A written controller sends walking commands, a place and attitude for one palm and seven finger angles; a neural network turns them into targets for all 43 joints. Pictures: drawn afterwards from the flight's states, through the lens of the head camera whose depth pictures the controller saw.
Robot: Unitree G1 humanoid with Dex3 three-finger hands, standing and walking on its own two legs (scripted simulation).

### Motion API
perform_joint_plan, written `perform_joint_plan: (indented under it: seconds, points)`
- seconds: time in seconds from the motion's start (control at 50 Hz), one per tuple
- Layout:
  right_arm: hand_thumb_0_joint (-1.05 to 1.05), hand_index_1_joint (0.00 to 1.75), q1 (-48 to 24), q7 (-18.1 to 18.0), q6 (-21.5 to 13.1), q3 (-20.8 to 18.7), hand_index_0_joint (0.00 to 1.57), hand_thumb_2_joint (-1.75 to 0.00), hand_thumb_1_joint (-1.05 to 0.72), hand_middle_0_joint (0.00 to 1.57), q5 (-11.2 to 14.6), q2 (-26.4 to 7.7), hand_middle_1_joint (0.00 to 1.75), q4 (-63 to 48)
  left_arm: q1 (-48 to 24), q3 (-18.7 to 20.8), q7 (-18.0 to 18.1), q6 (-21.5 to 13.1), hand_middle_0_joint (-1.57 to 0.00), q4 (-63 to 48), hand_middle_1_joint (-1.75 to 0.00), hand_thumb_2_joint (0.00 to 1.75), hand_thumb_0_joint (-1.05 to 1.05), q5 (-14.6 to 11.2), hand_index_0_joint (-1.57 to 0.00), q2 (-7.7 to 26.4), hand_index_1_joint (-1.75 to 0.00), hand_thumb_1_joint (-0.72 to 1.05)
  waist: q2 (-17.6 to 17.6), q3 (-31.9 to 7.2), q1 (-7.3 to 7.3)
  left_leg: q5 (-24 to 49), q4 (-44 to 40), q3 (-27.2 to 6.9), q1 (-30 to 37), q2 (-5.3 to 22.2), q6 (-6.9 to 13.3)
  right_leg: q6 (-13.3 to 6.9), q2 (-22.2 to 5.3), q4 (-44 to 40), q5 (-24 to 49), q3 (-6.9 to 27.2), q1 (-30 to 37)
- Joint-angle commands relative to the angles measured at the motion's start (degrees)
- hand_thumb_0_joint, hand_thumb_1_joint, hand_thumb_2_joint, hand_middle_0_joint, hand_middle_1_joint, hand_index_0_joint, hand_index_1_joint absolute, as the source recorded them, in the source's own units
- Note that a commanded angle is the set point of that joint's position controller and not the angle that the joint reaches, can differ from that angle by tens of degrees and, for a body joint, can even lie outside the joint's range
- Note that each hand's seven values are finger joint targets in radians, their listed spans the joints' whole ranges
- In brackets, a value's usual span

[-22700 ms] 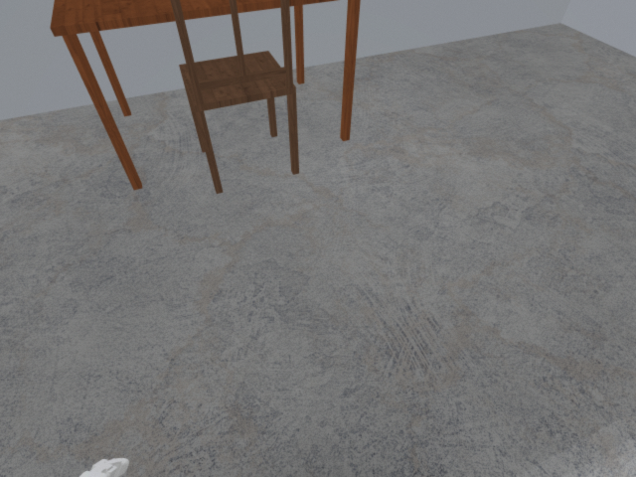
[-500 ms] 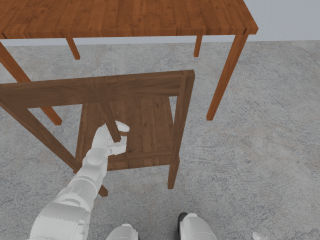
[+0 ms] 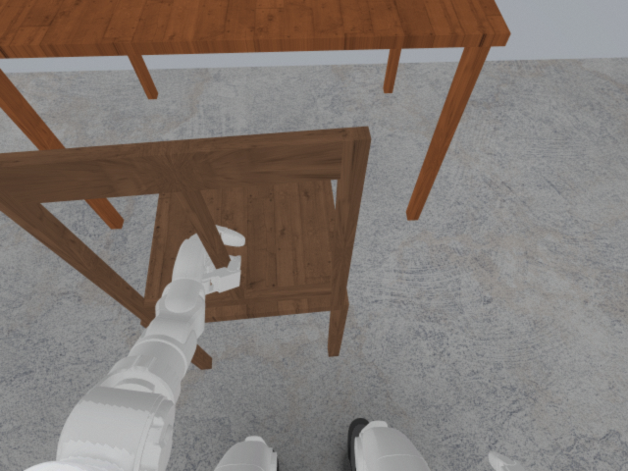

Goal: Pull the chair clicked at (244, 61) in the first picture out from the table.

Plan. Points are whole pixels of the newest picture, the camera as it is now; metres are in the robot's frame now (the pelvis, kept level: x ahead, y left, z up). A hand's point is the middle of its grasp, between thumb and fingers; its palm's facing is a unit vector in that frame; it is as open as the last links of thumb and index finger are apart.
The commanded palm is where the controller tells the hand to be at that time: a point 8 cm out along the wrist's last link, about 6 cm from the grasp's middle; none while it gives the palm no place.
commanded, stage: step backward, pulling the chair out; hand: left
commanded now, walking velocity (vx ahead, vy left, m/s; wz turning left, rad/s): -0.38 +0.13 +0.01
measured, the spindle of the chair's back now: (218, 253) +0.41 +0.14 -0.04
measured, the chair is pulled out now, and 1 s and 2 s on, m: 0.33 0.42 0.50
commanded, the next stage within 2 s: stop walking, hand still on the chair in 1.94 s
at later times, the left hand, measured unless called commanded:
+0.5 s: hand (228, 306) +0.33 +0.12 -0.06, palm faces -0.02 -0.98 -0.20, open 5.4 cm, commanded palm +0.34 +0.17 -0.05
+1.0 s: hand (224, 330) +0.29 +0.12 -0.05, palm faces -0.03 -0.98 -0.20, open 5.4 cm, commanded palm +0.31 +0.18 -0.05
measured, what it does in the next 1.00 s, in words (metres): steps on the spot: left foot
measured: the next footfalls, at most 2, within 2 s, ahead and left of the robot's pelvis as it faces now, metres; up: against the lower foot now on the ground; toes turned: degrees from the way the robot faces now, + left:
left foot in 0.46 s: +0.00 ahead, +0.14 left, +0.00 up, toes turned +0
left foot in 1.62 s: -0.09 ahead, +0.13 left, +0.00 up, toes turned +1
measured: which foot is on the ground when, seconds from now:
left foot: down 0.00-0.36, up 0.38-0.44, down 0.46-1.00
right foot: down 0.00-1.00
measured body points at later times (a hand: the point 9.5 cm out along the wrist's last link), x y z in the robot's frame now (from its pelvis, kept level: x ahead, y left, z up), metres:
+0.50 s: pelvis -0.04 +0.01 +0.00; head +0.03 -0.01 +0.44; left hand +0.33 +0.17 -0.04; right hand +0.02 -0.26 -0.14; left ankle +0.00 +0.14 -0.72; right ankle +0.07 -0.12 -0.72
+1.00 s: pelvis -0.07 +0.00 +0.00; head +0.00 -0.01 +0.44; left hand +0.29 +0.18 -0.04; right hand -0.01 -0.27 -0.13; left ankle -0.04 +0.14 -0.72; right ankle +0.01 -0.13 -0.72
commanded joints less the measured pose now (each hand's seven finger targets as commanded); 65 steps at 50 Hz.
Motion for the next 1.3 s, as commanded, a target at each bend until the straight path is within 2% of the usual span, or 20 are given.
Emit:
perform_joint_plan:
  seconds: [0.0,0.06,0.12,0.22,0.36,0.44,0.48,0.52,0.56,0.6,0.66,0.72,0.8,0.88,0.96,1.02,1.1,1.14,1.22,1.28]
  points:
    - [0.0,0.3,4.7,-1.3,-1.8,-2.5,0.2,-0.9,-0.9,0.2,0.6,-8.8,0.3,-3.8,-17.1,1.3,0.6,-2.5,-0.5,-10.5,-1.45,0.9,0.0,0.6,-0.5,12.1,-1.45,0.9,-7.6,-31.7,2.02,-9.3,5.1,-2.2,4.4,-0.9,0.2,-5.3,-18.2,-9.9,17.2,13.6,19.1]
    - [0.0,0.3,4.0,-1.6,-1.3,-1.8,0.2,-0.9,-0.9,0.2,0.2,-9.2,0.3,-4.3,-18.6,0.8,0.6,-2.0,-0.5,-12.4,-1.45,0.9,0.0,0.5,-0.5,10.7,-1.45,0.9,-5.3,-31.8,1.0,2.4,-7.7,-1.7,8.9,1.1,1.4,-1.1,-13.0,-6.8,11.5,6.8,17.3]
    - [0.0,0.3,1.8,-1.0,-0.6,-2.6,0.2,-0.9,-0.9,0.2,0.4,-9.7,0.3,-7.5,-19.6,-1.3,0.4,-2.3,-0.5,-14.7,-1.45,0.9,0.0,-0.5,-0.5,7.5,-1.45,0.9,7.6,-26.9,2.48,10.6,-17.5,-10.5,1.5,12.4,7.1,1.5,-2.8,5.7,-8.4,2.3,17.4]
    - [0.0,0.3,3.9,-0.9,-1.2,-3.1,0.2,-0.9,-0.9,0.2,-0.1,-9.1,0.3,-6.2,-21.5,-0.6,0.2,-3.1,-0.5,-15.3,-1.45,0.9,0.0,0.5,-0.5,8.3,-1.45,0.9,6.0,-28.9,1.53,26.1,-8.3,-5.6,6.6,10.7,5.4,0.7,-4.7,2.5,9.5,4.4,18.6]
    - [0.0,0.3,4.9,-1.0,-2.2,-2.8,0.2,-0.9,-0.9,0.2,0.7,-8.6,0.3,-4.1,-17.1,1.3,1.2,-3.3,-0.5,-11.0,-1.45,0.9,0.0,0.5,-0.5,13.3,-1.45,0.9,-10.6,-28.3,2.36,-9.5,9.0,0.3,7.5,-2.1,0.8,-4.6,-17.8,-17.0,-9.9,16.9,8.4]
    - [0.0,0.3,5.9,-1.4,-2.7,-1.6,0.2,-0.9,-0.9,0.2,0.4,-9.5,0.3,-2.4,-17.2,1.1,1.0,-3.1,-0.5,-9.8,-1.45,0.9,0.0,0.6,-0.5,11.1,-1.45,0.9,-8.4,-27.9,1.1,1.8,-9.0,-2.0,10.2,1.4,2.0,-0.8,-11.8,-8.2,1.2,7.2,10.9]
    - [0.0,0.3,2.8,-1.7,-2.5,-2.1,0.2,-0.9,-0.9,0.2,0.2,-10.8,0.3,-4.4,-19.8,-0.4,1.0,-4.0,-0.5,-12.7,-1.45,0.9,0.0,-0.1,-0.5,10.0,-1.45,0.9,7.3,-25.7,2.15,10.1,-16.4,-8.7,5.6,10.6,6.3,1.9,-4.3,3.0,-5.5,2.8,12.1]
    - [0.0,0.3,1.9,-1.3,-2.2,-1.7,0.2,-0.9,-0.9,0.2,-0.1,-9.1,0.3,-5.8,-21.1,-1.5,0.7,-3.7,-0.5,-14.1,-1.45,0.9,0.0,-0.1,-0.5,7.4,-1.45,0.9,9.3,-23.7,3.05,12.3,-16.4,-11.7,0.3,14.3,8.7,1.1,-2.6,8.0,-9.5,2.9,14.0]
    - [0.0,0.3,4.3,-1.3,-2.1,-2.5,0.2,-0.9,-0.9,0.2,0.0,-9.5,0.3,-4.8,-20.5,-0.8,0.6,-3.7,-0.5,-14.2,-1.45,0.9,0.0,0.2,-0.5,8.1,-1.45,0.9,5.6,-26.7,2.19,24.6,-9.8,-7.6,5.4,12.0,7.2,1.2,-3.3,3.5,3.0,3.6,17.0]
    - [0.0,0.3,3.8,-1.2,-1.9,-2.7,0.2,-0.9,-0.9,0.2,0.0,-9.7,0.3,-4.9,-19.1,-1.1,0.4,-3.0,-0.5,-12.9,-1.45,0.9,0.0,0.5,-0.5,8.6,-1.45,0.9,4.4,-25.9,2.07,18.8,-8.7,-4.9,1.9,9.5,4.4,0.1,-6.1,2.9,8.4,5.8,18.4]
    - [0.0,0.3,4.5,-1.0,-2.0,-2.8,0.2,-0.9,-0.9,0.2,0.5,-9.1,0.3,-5.3,-17.1,0.2,1.0,-3.2,-0.5,-13.4,-1.45,0.9,0.0,0.5,-0.5,11.4,-1.45,0.9,-4.3,-24.5,2.56,-5.9,-1.9,-1.3,-0.5,2.3,2.2,-2.8,-12.5,-7.3,-8.8,14.6,11.0]
    - [0.0,0.3,5.6,-0.7,-2.2,-2.4,0.2,-0.9,-0.9,0.2,0.4,-8.7,0.3,-4.0,-14.8,1.2,1.2,-2.6,-0.5,-11.0,-1.45,0.9,0.0,0.6,-0.5,12.9,-1.45,0.9,-11.0,-27.4,2.8,-10.8,10.0,0.1,6.5,-2.9,0.9,-5.1,-18.5,-18.1,-12.8,17.6,8.3]
    - [0.0,0.3,6.3,-1.1,-2.3,-1.1,0.2,-0.9,-0.9,0.2,0.4,-9.4,0.3,-2.4,-16.0,0.9,1.0,-2.1,-0.5,-10.5,-1.45,0.9,0.0,0.5,-0.5,11.4,-1.45,0.9,-9.2,-27.3,1.28,-3.0,-7.6,-0.6,10.4,-0.4,1.5,-1.9,-14.0,-10.6,-0.3,8.1,11.2]
    - [0.0,0.3,2.4,-1.4,-2.0,-1.8,0.2,-0.9,-0.9,0.2,-0.1,-9.9,0.3,-6.4,-20.6,-1.8,0.7,-3.0,-0.5,-15.8,-1.45,0.9,0.0,-0.2,-0.5,7.7,-1.45,0.9,12.0,-24.3,3.1,9.2,-18.4,-11.4,0.7,13.8,8.3,1.2,-2.8,9.0,-10.0,2.2,14.3]
    - [0.0,0.3,5.2,-0.8,-2.0,-2.8,0.2,-0.9,-0.9,0.2,-0.3,-9.8,0.3,-4.6,-19.4,-1.1,0.4,-3.0,-0.5,-13.1,-1.45,0.9,0.0,0.6,-0.5,7.5,-1.45,0.9,2.7,-27.3,1.9,34.5,-5.2,-6.3,10.2,10.4,4.5,-0.1,-6.0,-0.3,17.7,5.3,17.4]
    - [0.0,0.3,5.3,-1.2,-1.7,-3.3,0.2,-0.9,-0.9,0.2,0.1,-10.0,0.3,-4.1,-18.7,0.2,0.6,-2.9,-0.5,-13.0,-1.45,0.9,0.0,0.7,-0.5,10.9,-1.45,0.9,-1.7,-30.3,1.46,18.9,-2.1,-2.4,8.0,5.4,1.0,-2.6,-11.5,-2.2,23.8,10.2,18.4]
    - [0.0,0.3,5.2,-1.5,-2.0,-2.4,0.2,-0.9,-0.9,0.2,0.7,-9.2,0.3,-3.6,-16.5,1.3,0.6,-2.2,-0.5,-10.6,-1.45,0.9,0.0,0.1,-0.5,13.3,-1.45,0.9,-7.3,-30.1,2.11,-5.6,2.0,-1.2,8.0,-0.2,0.4,-4.1,-16.8,-10.6,9.8,13.7,13.9]
    - [0.0,0.3,4.7,-1.6,-2.2,-1.6,0.2,-0.9,-0.9,0.2,0.5,-9.2,0.3,-3.5,-18.2,0.9,0.6,-2.4,-0.5,-11.1,-1.45,0.9,0.0,0.3,-0.5,12.3,-1.45,0.9,-7.3,-29.3,1.77,-2.4,-3.3,-1.2,9.9,0.4,1.1,-2.2,-14.4,-10.1,2.6,9.8,11.4]
    - [0.0,0.3,1.9,-1.5,-2.3,-1.8,0.2,-0.9,-0.9,0.2,0.2,-9.8,0.3,-6.2,-20.6,-0.6,0.6,-2.9,-0.5,-13.3,-1.45,0.9,0.0,-0.3,-0.5,9.1,-1.45,0.9,9.0,-25.4,3.01,7.4,-17.5,-11.3,1.6,13.5,7.4,1.3,-2.3,7.1,-11.2,2.3,13.2]
    - [0.0,0.3,4.4,-1.6,-2.7,-2.2,0.2,-0.9,-0.9,0.2,0.1,-9.9,0.3,-4.5,-20.3,0.6,0.4,-3.1,-0.5,-13.4,-1.45,0.9,0.0,-0.5,-0.5,10.2,-1.45,0.9,5.1,-28.5,2.27,26.3,-10.2,-8.8,8.0,12.9,7.6,1.4,-2.5,3.7,0.7,2.9,15.6]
